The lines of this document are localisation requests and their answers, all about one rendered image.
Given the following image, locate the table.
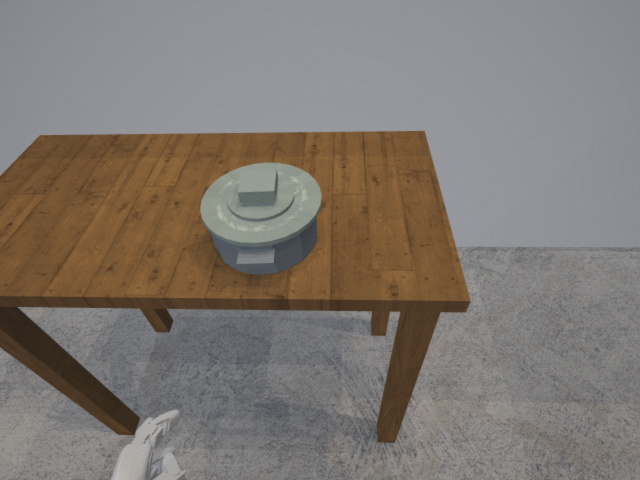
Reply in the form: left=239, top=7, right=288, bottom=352
left=0, top=131, right=471, bottom=443

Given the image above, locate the lid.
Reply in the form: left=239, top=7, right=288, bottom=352
left=200, top=163, right=322, bottom=247

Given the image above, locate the knob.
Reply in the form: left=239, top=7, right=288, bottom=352
left=238, top=169, right=278, bottom=203

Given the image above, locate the pot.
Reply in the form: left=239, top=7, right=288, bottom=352
left=210, top=218, right=317, bottom=275

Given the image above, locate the left robot hand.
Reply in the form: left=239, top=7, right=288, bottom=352
left=111, top=410, right=186, bottom=480

